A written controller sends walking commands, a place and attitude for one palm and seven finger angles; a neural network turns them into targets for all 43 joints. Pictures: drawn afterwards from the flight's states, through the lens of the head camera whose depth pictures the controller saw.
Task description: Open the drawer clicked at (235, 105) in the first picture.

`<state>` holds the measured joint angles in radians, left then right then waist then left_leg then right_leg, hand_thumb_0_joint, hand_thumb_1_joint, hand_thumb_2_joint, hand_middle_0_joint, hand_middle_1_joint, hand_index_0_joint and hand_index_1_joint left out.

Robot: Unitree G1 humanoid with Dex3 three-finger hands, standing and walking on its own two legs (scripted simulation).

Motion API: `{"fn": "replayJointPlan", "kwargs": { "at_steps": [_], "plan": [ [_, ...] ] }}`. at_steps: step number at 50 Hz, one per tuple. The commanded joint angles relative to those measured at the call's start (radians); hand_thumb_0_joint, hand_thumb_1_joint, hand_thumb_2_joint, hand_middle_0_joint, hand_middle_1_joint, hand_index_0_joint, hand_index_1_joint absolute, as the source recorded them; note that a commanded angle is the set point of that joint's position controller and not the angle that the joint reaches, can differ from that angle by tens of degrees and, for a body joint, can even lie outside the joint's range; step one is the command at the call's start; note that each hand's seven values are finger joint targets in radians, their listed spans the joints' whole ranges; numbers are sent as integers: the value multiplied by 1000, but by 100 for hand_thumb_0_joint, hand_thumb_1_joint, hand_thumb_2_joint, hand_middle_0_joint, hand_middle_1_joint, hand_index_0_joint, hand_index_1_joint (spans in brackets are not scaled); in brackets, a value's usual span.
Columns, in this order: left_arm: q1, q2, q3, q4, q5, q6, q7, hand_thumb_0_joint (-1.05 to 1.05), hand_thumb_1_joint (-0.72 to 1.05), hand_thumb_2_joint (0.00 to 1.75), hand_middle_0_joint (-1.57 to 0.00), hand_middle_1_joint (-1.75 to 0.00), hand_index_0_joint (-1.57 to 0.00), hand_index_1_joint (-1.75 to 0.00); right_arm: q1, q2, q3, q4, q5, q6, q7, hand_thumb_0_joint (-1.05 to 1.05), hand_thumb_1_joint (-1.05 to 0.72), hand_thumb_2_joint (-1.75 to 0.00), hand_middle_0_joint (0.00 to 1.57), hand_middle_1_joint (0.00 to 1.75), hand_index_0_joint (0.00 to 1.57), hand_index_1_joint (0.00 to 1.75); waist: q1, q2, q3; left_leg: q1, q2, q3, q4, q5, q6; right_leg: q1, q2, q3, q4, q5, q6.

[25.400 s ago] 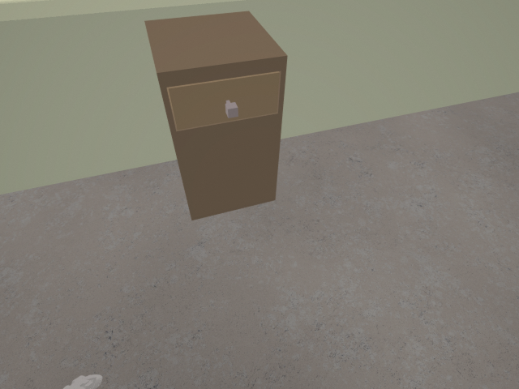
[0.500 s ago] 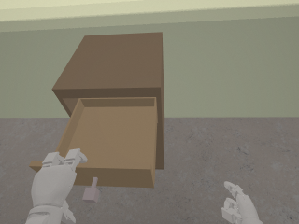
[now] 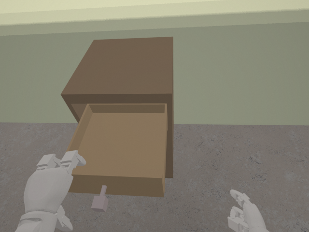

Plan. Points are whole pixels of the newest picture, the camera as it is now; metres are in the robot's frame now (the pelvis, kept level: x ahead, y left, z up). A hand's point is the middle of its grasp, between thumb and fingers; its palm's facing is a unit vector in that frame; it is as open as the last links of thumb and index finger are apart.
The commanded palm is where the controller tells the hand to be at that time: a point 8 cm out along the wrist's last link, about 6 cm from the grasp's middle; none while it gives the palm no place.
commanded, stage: draw the hand back to the body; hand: left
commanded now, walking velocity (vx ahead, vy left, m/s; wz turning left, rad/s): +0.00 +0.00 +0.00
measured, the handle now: (101, 197) +0.23 +0.22 -0.13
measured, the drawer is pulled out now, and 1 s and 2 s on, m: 0.30 0.30 0.30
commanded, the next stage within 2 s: step back with the hand held close in 1.22 s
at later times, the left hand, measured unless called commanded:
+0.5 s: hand (59, 170) +0.20 +0.22 +0.13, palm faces +0.35 -0.86 -0.38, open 13.0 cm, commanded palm +0.15 +0.27 +0.16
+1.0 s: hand (28, 166) +0.18 +0.25 +0.18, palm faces +0.45 -0.79 -0.41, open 8.8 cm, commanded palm +0.13 +0.29 +0.20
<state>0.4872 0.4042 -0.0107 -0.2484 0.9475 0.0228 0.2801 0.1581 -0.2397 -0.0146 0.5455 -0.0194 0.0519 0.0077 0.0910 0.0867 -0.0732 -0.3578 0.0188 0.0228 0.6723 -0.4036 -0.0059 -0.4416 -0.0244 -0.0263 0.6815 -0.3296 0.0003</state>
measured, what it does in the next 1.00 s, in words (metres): stands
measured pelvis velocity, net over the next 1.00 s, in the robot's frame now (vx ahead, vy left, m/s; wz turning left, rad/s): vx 0.01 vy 0.00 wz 0.04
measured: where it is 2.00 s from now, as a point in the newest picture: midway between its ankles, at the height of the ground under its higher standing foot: outside the picture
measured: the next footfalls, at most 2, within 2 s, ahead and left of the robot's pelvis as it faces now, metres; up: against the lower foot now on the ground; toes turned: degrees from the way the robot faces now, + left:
none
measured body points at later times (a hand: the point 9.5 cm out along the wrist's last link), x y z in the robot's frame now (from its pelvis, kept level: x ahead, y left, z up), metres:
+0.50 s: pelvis +0.02 +0.00 +0.02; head +0.01 -0.02 +0.47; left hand +0.18 +0.26 +0.16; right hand +0.21 -0.20 -0.06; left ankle -0.04 +0.12 -0.72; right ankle +0.01 -0.12 -0.72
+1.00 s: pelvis +0.01 +0.00 +0.02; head +0.00 -0.02 +0.47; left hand +0.15 +0.29 +0.20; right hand +0.22 -0.20 -0.05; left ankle -0.04 +0.12 -0.72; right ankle +0.01 -0.12 -0.72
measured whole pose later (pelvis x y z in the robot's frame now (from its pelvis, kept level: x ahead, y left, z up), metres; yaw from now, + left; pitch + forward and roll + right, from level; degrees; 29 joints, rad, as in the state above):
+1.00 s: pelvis +0.01 +0.00 +0.02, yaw +2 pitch -3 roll -1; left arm 0.54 0.32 0.30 -0.49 -0.04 -0.10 0.12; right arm 0.17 -0.20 0.01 0.62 0.00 -0.15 -0.08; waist 0.07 0.07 0.02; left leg -0.06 0.02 -0.01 0.41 -0.30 -0.01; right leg -0.11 -0.02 -0.07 0.40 -0.23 0.01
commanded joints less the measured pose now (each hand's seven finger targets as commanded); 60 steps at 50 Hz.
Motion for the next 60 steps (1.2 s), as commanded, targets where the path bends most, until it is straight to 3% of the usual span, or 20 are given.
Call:
{"fn": "replayJointPlan", "kwargs": {
  "at_steps": [1, 2, 6, 11, 12, 14, 15, 17, 20, 22, 26, 30, 33, 38, 40, 45, 48, 51, 53, 60],
  "plan": [
    [1, 195, 151, -252, -1, -18, 18, 0, -50, 30, -30, -120, -30, -120, -132, -89, -19, -183, 0, -53, -7, 0, -90, -90, 20, 30, 20, 30, 11, -60, -124, 48, -4, -5, -114, 288, 28, 133, 3, 3, -119, 222, -36],
    [1, 195, 159, -251, -4, -21, 14, 0, -50, 30, -30, -120, -30, -120, -138, -88, -22, -182, 3, -49, -8, 0, -90, -90, 20, 30, 20, 30, 10, -63, -91, 40, -2, -6, -118, 288, 26, 127, 5, 2, -125, 222, -37],
    [15, 208, 183, -296, -10, -27, 11, 0, -50, 30, -30, -120, -30, -120, -126, -92, -21, -187, 2, -47, -3, 0, -90, -90, 20, 30, 20, 30, 12, -32, -124, 76, 2, -7, -122, 332, 23, 141, 4, 2, -128, 247, -37],
    [38, 220, 199, -321, -39, -25, -12, 0, -50, 30, -30, -120, -30, -120, -123, -99, -21, -192, 5, -45, -6, 0, -90, -90, 20, 30, 20, 30, 9, -56, -120, 95, 3, -7, -131, 345, 28, 162, -3, -2, -148, 276, -27],
    [13, -168, 93, -244, -780, -47, -75, 0, -47, 32, -30, -118, -30, -118, -48, -27, -13, -219, 46, -108, -43, 0, -90, -90, 20, 30, 20, 30, -102, -113, -38, 211, 33, -24, -156, 315, 50, 232, 10, -53, -143, 239, -22],
    [-1, 36, 230, -351, -875, -112, -87, 0, -40, 34, -29, -113, -29, -113, -52, -58, 3, -201, 38, -175, -97, 0, -90, -90, 20, 30, 20, 30, -48, -129, -81, 226, 29, -23, -188, 342, 45, 283, -10, -55, -179, 239, -11],
    [-17, 69, 264, -361, -893, -128, -86, 0, -36, 36, -29, -111, -29, -111, -63, -58, 15, -181, 30, -198, -117, 0, -90, -90, 20, 30, 20, 30, -42, -124, -66, 228, 24, -24, -201, 354, 39, 291, -13, -56, -194, 252, -10],
    [-16, 38, 251, -391, -919, -142, -93, 0, -29, 39, -29, -107, -29, -107, -41, -53, 20, -159, 22, -236, -129, 0, -90, -90, 20, 30, 20, 30, -45, -49, -43, 241, 21, -18, -221, 438, 30, 310, -24, -59, -209, 314, -12],
    [-19, 55, 281, -419, -934, -150, -105, 0, -18, 43, -28, -100, -28, -100, -55, -53, 22, -127, 15, -268, -123, 0, -90, -90, 20, 30, 20, 30, -34, 5, 26, 226, 21, -21, -246, 481, 18, 325, -25, -59, -249, 344, -20],
    [14, 26, 277, -408, -947, -156, -117, 0, -12, 47, -27, -95, -27, -95, -53, -46, 22, -118, 16, -276, -114, 0, -90, -90, 20, 30, 20, 30, -35, 24, 34, 228, 23, -20, -261, 499, 12, 340, -23, -61, -251, 354, -20],
    [39, 12, 294, -396, -963, -165, -137, 0, 2, 52, -26, -86, -26, -86, -77, -44, 15, -112, 16, -275, -100, 0, -90, -90, 20, 30, 20, 30, -34, -50, 43, 225, 25, -17, -279, 475, 13, 356, -16, -63, -279, 358, -17],
    [42, 24, 324, -425, -966, -176, -144, 0, 17, 58, -25, -77, -25, -77, -92, -49, 6, -105, 17, -274, -96, 0, -90, -90, 20, 30, 20, 30, -30, -3, 8, 244, 21, -9, -281, 479, 13, 371, -15, -52, -294, 371, -19],
    [43, 37, 346, -436, -973, -179, -143, 0, 27, 63, -25, -70, -25, -70, -91, -50, 0, -103, 16, -270, -96, 0, -90, -90, 20, 30, 20, 30, -31, -59, -22, 258, 22, -10, -282, 487, 18, 385, -15, -53, -294, 388, -14],
    [27, 60, 379, -461, -975, -182, -139, 0, 44, 70, -23, -59, -23, -59, -96, -53, -4, -96, 16, -267, -97, 0, -90, -90, 20, 30, 20, 30, -29, -37, -38, 271, 18, -10, -288, 494, 18, 394, -16, -49, -302, 393, -15],
    [11, 60, 385, -450, -975, -178, -141, 0, 51, 74, -23, -55, -23, -55, -108, -53, -4, -93, 19, -263, -99, 0, -90, -90, 20, 30, 20, 30, -30, -45, 5, 268, 19, -12, -294, 472, 16, 370, -9, -49, -319, 370, -15],
    [-17, 88, 424, -474, -979, -183, -136, 0, 69, 81, -22, -43, -22, -43, -113, -55, -2, -90, 18, -266, -99, 0, -90, -90, 20, 30, 20, 30, -24, -9, 14, 265, 15, -17, -308, 439, 12, 371, -7, -46, -329, 331, -20],
    [7, 52, 401, -425, -985, -180, -142, 0, 80, 86, -21, -37, -21, -37, -113, -53, -2, -91, 20, -261, -96, 0, -90, -90, 20, 30, 20, 30, -27, -65, 34, 253, 19, -20, -316, 423, 15, 368, -7, -48, -327, 319, -16],
    [-25, 50, 388, -435, -983, -183, -148, 0, 90, 90, -20, -30, -20, -30, -117, -57, 0, -93, 21, -262, -93, 0, -90, -90, 20, 30, 20, 30, -31, -2, 56, 244, 13, -18, -324, 385, 12, 356, -8, -44, -338, 280, -18],
    [-6, 62, 403, -431, -984, -183, -145, 0, 90, 90, -20, -30, -20, -30, -113, -56, -2, -95, 19, -261, -93, 0, -90, -90, 20, 30, 20, 30, -26, -51, 26, 253, 14, -22, -325, 390, 15, 370, -4, -45, -333, 284, -17],
    [-19, 78, 412, -466, -980, -183, -144, 0, 90, 90, -20, -30, -20, -30, -117, -56, -1, -96, 18, -266, -94, 0, -90, -90, 20, 30, 20, 30, -27, -12, 18, 262, 9, -20, -325, 392, 11, 369, 0, -37, -345, 284, -19]
  ]
}}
